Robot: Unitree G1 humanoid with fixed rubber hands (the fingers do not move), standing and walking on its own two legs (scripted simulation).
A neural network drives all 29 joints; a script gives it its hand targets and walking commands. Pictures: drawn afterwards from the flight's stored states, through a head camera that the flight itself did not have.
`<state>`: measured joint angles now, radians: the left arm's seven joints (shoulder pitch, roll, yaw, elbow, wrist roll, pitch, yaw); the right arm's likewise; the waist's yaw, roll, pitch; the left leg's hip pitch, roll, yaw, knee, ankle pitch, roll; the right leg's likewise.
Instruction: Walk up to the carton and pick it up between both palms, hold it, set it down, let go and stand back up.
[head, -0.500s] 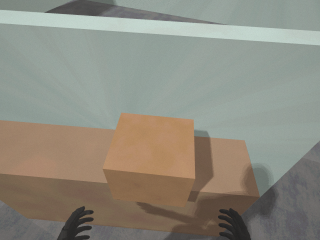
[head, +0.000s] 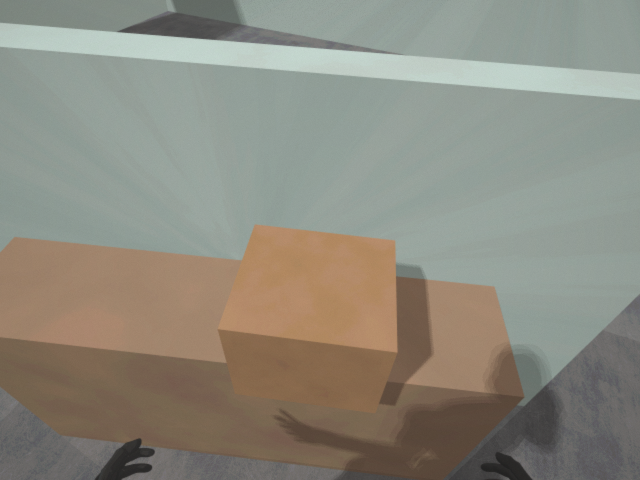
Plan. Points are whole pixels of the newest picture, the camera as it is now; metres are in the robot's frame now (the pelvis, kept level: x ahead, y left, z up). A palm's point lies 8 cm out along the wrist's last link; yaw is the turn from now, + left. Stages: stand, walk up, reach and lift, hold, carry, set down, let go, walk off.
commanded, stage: stand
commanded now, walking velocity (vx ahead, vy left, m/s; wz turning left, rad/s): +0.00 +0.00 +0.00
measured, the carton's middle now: (314, 317) +0.42 +0.02 -0.09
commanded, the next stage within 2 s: none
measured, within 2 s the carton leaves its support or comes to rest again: neither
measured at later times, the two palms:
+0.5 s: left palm out of the picture +0.09 +0.30 -0.11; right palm out of the picture +0.11 -0.26 -0.10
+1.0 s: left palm out of the picture +0.08 +0.30 -0.11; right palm out of the picture +0.11 -0.26 -0.09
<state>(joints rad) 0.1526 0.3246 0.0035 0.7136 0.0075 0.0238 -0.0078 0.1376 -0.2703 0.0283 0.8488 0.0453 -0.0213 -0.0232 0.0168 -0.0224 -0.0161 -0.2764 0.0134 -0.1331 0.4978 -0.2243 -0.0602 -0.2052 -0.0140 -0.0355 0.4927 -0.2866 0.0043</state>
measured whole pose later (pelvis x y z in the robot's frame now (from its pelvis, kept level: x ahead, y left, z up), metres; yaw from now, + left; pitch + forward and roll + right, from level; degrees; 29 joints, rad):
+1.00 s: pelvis -0.01 +0.00 +0.00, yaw +0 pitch -1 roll -1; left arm 0.19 0.38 0.00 0.89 0.01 -0.01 -0.01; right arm 0.15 -0.29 0.03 0.88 0.05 0.00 0.00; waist 0.01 -0.02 -0.02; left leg -0.28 0.01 -0.13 0.51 -0.21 -0.05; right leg -0.20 -0.01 -0.03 0.49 -0.27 0.01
